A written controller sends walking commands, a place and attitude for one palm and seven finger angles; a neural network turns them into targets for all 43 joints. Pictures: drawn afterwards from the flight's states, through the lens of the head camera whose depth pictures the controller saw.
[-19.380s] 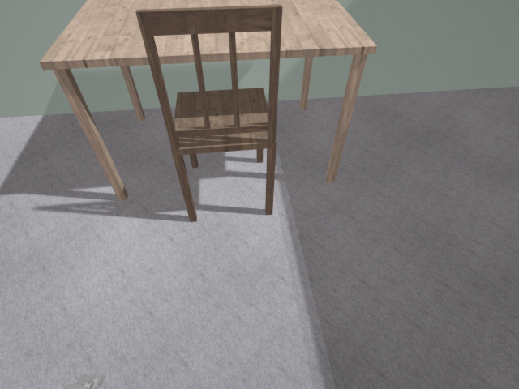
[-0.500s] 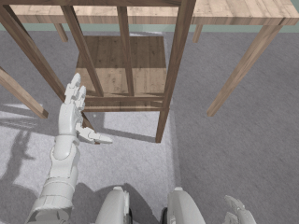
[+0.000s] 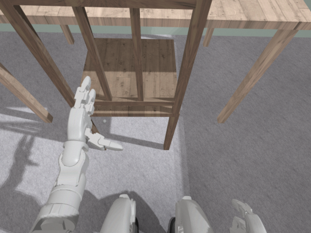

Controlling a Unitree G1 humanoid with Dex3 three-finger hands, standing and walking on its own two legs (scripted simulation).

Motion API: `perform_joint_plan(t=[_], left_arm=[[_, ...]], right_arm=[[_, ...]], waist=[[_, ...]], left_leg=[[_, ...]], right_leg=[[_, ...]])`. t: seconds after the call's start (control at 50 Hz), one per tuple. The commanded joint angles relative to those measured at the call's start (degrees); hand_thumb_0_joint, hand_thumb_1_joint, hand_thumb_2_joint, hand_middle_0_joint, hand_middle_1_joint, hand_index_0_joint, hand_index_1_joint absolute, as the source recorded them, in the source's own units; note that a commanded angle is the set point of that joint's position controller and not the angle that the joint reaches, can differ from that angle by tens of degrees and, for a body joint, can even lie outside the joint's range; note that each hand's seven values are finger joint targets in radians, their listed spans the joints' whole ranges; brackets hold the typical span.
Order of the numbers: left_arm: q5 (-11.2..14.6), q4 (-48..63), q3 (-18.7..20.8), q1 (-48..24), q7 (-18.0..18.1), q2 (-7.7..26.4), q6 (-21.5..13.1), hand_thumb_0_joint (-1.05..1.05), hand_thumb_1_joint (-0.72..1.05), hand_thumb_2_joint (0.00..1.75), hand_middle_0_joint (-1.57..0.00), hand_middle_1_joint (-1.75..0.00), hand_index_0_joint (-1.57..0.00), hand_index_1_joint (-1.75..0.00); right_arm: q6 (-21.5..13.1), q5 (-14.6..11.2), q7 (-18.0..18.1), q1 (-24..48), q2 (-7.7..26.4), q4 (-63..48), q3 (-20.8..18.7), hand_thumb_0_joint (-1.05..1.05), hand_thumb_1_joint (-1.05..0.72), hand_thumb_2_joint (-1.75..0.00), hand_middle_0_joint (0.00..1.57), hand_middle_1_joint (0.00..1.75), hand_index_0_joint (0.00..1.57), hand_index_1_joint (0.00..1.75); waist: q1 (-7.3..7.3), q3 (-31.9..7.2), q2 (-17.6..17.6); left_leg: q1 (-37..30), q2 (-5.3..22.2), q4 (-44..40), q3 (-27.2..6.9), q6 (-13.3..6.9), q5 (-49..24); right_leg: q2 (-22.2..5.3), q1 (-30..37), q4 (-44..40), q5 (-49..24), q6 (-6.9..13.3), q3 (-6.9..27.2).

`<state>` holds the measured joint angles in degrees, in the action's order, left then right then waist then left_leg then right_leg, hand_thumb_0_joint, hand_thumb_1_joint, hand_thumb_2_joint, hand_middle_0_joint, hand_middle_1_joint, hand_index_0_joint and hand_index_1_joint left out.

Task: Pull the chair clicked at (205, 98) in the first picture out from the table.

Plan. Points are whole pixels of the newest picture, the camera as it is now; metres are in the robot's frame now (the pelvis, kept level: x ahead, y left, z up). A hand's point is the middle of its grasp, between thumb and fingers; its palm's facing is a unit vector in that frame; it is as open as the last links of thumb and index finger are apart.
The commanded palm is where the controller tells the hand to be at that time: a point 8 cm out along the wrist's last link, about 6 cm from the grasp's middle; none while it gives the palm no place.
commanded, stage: push the fingers through the gap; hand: left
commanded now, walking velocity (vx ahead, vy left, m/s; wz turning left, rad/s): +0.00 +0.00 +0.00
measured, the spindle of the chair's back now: (97, 65) +0.54 +0.16 +0.06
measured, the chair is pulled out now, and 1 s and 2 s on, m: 0.00 0.00 0.00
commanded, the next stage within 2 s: hook a spindle and tug to test in 1.64 s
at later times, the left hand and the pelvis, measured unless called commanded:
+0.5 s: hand (107, 107) +0.43 +0.13 +0.02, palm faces +0.01 -1.00 -0.05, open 16.9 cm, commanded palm +0.40 +0.18 +0.02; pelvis +0.00 -0.01 +0.00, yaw +0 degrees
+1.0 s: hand (109, 93) +0.47 +0.13 +0.02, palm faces +0.02 -1.00 -0.04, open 16.9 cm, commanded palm +0.45 +0.18 +0.02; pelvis +0.00 +0.00 -0.01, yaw -1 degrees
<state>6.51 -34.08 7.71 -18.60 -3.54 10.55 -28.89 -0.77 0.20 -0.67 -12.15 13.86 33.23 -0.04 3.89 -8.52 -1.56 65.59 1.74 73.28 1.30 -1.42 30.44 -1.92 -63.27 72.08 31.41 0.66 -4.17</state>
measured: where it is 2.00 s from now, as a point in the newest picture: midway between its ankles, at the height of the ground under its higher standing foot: outside the picture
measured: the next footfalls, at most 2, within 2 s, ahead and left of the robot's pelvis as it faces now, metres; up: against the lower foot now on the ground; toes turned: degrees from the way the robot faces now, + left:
none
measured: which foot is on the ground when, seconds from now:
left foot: down 0.00-1.00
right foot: down 0.00-1.00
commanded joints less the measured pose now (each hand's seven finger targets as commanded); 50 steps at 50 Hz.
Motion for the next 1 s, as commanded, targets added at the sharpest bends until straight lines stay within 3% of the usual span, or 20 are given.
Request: perform_joint_plan(t=[0.0,0.04,0.08,0.1,0.18,0.22,0.3,0.32,0.36,0.46,0.54,0.6,0.68,0.8,0.88,0.92,0.96,0.98], left_arm=[[0.79,11.59,1.72,-14.36,-0.08,6.32,-3.47,0.00,-0.50,0.30,-0.06,-0.08,-0.06,-0.08],[0.79,14.36,0.42,-16.63,0.05,5.59,-4.26,0.00,-0.50,0.30,-0.06,-0.08,-0.06,-0.08],[0.45,12.70,1.04,-18.29,0.46,6.49,-4.49,0.00,-0.50,0.30,-0.06,-0.08,-0.06,-0.08],[0.24,11.63,0.57,-20.49,0.65,6.10,-4.62,0.00,-0.50,0.30,-0.06,-0.08,-0.06,-0.08],[-0.14,8.29,3.06,-21.02,1.02,7.95,-4.53,0.00,-0.50,0.30,-0.06,-0.08,-0.06,-0.08],[-0.15,6.60,3.25,-22.70,0.70,8.24,-4.04,0.00,-0.50,0.30,-0.06,-0.08,-0.06,-0.08],[0.08,3.91,5.82,-23.82,0.27,10.81,-3.48,0.00,-0.50,0.30,-0.06,-0.08,-0.06,-0.08],[0.07,4.74,6.25,-24.60,0.23,11.31,-3.74,0.00,-0.50,0.30,-0.06,-0.08,-0.06,-0.08],[0.55,4.55,5.15,-23.77,-0.20,9.39,-3.69,0.00,-0.50,0.30,-0.06,-0.08,-0.06,-0.08],[0.24,2.13,6.30,-25.73,-0.55,10.99,-4.05,0.00,-0.50,0.30,-0.06,-0.08,-0.06,-0.08],[-0.16,-0.26,6.32,-30.28,-0.56,11.28,-4.62,0.00,-0.50,0.30,-0.06,-0.08,-0.06,-0.08],[-0.59,-1.35,6.88,-35.79,-0.14,12.50,-5.52,0.00,-0.50,0.30,-0.06,-0.08,-0.06,-0.08],[-1.06,-4.42,8.99,-35.27,-0.36,14.34,-5.88,0.00,-0.50,0.30,-0.06,-0.08,-0.06,-0.08],[-0.79,-7.80,8.77,-36.49,-1.04,13.31,-5.06,0.00,-0.50,0.30,-0.06,-0.08,-0.06,-0.08],[-1.19,-8.59,10.30,-39.16,-0.81,15.41,-5.30,0.00,-0.50,0.30,-0.06,-0.08,-0.06,-0.08],[-1.66,-8.66,10.90,-41.39,-0.55,16.56,-6.05,0.00,-0.50,0.30,-0.06,-0.08,-0.06,-0.08],[-1.87,-9.06,9.04,-43.98,-0.50,14.39,-6.44,0.00,-0.50,0.30,-0.06,-0.08,-0.06,-0.08],[-2.15,-10.25,10.51,-44.10,-0.33,16.25,-6.55,0.00,-0.50,0.30,-0.06,-0.08,-0.06,-0.08]], right_arm=[[-1.86,-0.19,0.70,-3.55,8.75,-5.81,-3.45,0.00,-0.90,-0.90,0.20,0.30,0.20,0.30],[-2.07,-0.06,0.73,-3.61,8.43,-5.52,-3.41,0.00,-0.90,-0.90,0.20,0.30,0.20,0.30],[-2.14,0.02,0.88,-4.00,8.53,-4.74,-3.42,0.00,-0.90,-0.90,0.20,0.30,0.20,0.30],[-2.18,0.09,1.10,-4.32,8.59,-4.11,-3.37,0.00,-0.90,-0.90,0.20,0.30,0.20,0.30],[-2.24,0.38,1.14,-4.77,8.70,-3.46,-3.48,0.00,-0.90,-0.90,0.20,0.30,0.20,0.30],[-2.03,0.31,1.07,-5.01,8.73,-3.42,-3.32,0.00,-0.90,-0.90,0.20,0.30,0.20,0.30],[-1.55,0.19,1.04,-5.77,8.79,-3.62,-3.20,0.00,-0.90,-0.90,0.20,0.30,0.20,0.30],[-1.49,0.28,0.99,-5.83,8.70,-3.76,-3.20,0.00,-0.90,-0.90,0.20,0.30,0.20,0.30],[-1.49,0.28,0.67,-6.30,8.46,-3.69,-3.31,0.00,-0.90,-0.90,0.20,0.30,0.20,0.30],[-1.04,0.30,0.54,-7.42,8.78,-2.91,-3.48,0.00,-0.90,-0.90,0.20,0.30,0.20,0.30],[-0.90,0.44,0.54,-8.19,8.98,-2.07,-3.47,0.00,-0.90,-0.90,0.20,0.30,0.20,0.30],[-0.91,0.73,0.67,-8.85,9.17,-1.35,-3.45,0.00,-0.90,-0.90,0.20,0.30,0.20,0.30],[-0.56,1.10,0.43,-9.30,9.22,-1.21,-3.45,0.00,-0.90,-0.90,0.20,0.30,0.20,0.30],[0.42,1.22,-0.09,-10.57,9.27,-1.42,-3.39,0.00,-0.90,-0.90,0.20,0.30,0.20,0.30],[0.93,1.33,-0.23,-10.95,9.36,-1.20,-3.42,0.00,-0.90,-0.90,0.20,0.30,0.20,0.30],[1.05,1.53,-0.19,-11.40,9.49,-0.99,-3.29,0.00,-0.90,-0.90,0.20,0.30,0.20,0.30],[1.22,1.63,-0.37,-11.49,9.24,-0.65,-3.32,0.00,-0.90,-0.90,0.20,0.30,0.20,0.30],[1.33,1.75,-0.37,-11.92,9.56,-0.43,-3.36,0.00,-0.90,-0.90,0.20,0.30,0.20,0.30]], waist=[[1.06,-23.45,0.94],[1.06,-25.19,-1.91],[1.63,-24.01,-0.75],[2.72,-23.54,-0.23],[1.65,-25.63,-0.87],[2.16,-25.68,-0.71],[1.91,-26.14,0.12],[1.50,-26.96,-1.20],[1.73,-27.69,-1.07],[2.61,-26.63,0.72],[3.33,-25.08,-0.64],[4.16,-26.05,-1.87],[3.33,-28.66,-2.63],[4.15,-28.56,-1.54],[4.30,-27.99,-0.61],[4.46,-28.33,-2.26],[5.38,-28.11,-3.22],[5.02,-28.51,-2.96]], left_leg=[[-18.06,-1.10,-9.09,-3.78,0.45,-14.56],[-20.32,-1.12,-9.10,-4.03,0.64,-16.21],[-19.16,-1.10,-8.59,-3.96,0.57,-15.67],[-19.02,-1.00,-8.14,-4.20,0.34,-15.34],[-18.04,-1.40,-7.72,-3.54,0.44,-15.79],[-17.42,-1.43,-7.67,-3.54,0.34,-16.15],[-15.08,-1.55,-7.53,-2.93,0.14,-15.90],[-15.83,-1.53,-7.63,-2.84,0.29,-16.68],[-16.58,-1.52,-7.56,-2.63,0.28,-18.38],[-14.36,-1.43,-7.32,-2.29,0.11,-17.27],[-15.05,-1.36,-7.49,-2.87,0.20,-15.66],[-15.62,-1.32,-7.01,-3.09,0.08,-15.63],[-15.41,-1.44,-6.56,-2.65,0.17,-16.74],[-15.42,-1.23,-6.63,-3.02,-0.01,-18.75],[-13.59,-1.26,-6.55,-2.83,-0.12,-16.82],[-15.05,-1.09,-6.63,-3.23,-0.02,-17.23],[-16.14,-1.05,-6.47,-3.42,0.01,-17.06],[-15.86,-1.02,-6.31,-3.61,0.07,-16.86]], right_leg=[[2.05,10.37,-9.72,-13.89,1.03,1.84],[1.89,10.24,-9.56,-14.89,1.14,1.89],[1.99,9.83,-9.70,-14.64,1.06,2.05],[2.10,8.38,-9.46,-14.18,0.92,1.82],[1.89,10.38,-9.42,-15.22,0.98,2.49],[1.93,10.56,-9.22,-15.80,0.92,2.50],[2.11,12.82,-9.33,-16.77,0.87,3.16],[2.02,13.02,-9.19,-17.45,0.89,3.22],[2.09,13.94,-9.44,-19.43,0.84,3.25],[2.24,14.32,-9.72,-19.53,0.54,3.67],[2.37,11.38,-9.88,-16.56,0.68,3.23],[2.39,10.09,-9.60,-15.86,0.70,3.27],[2.41,11.66,-9.32,-17.26,0.72,3.66],[2.69,11.27,-8.87,-19.12,0.65,3.21],[2.73,11.96,-9.28,-17.89,0.49,3.55],[2.76,10.29,-8.96,-17.26,0.62,3.34],[2.82,8.65,-9.12,-16.46,0.60,3.08],[2.89,8.73,-8.97,-16.01,0.70,3.09]])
